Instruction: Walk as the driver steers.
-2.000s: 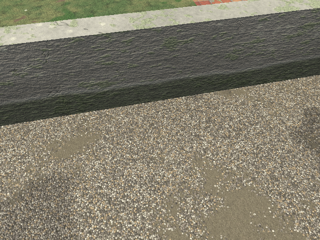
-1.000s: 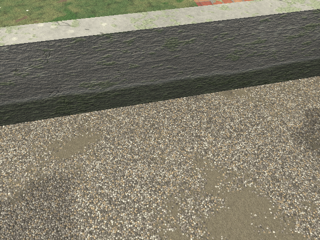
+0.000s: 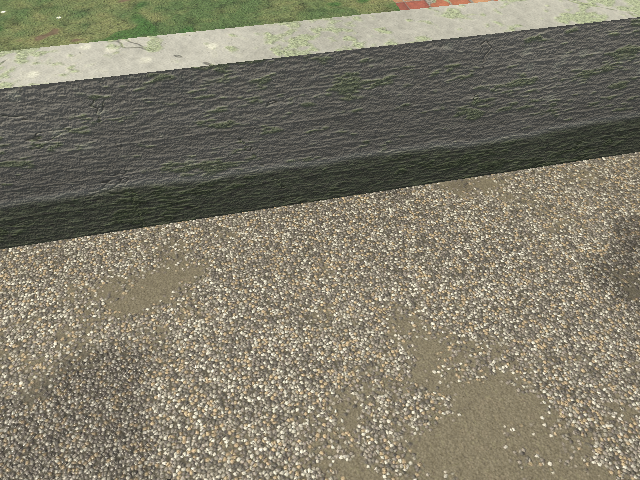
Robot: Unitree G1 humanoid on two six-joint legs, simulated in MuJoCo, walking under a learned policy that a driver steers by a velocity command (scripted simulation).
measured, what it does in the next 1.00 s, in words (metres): stands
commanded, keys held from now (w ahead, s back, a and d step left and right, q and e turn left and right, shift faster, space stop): w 0.66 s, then no key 0.34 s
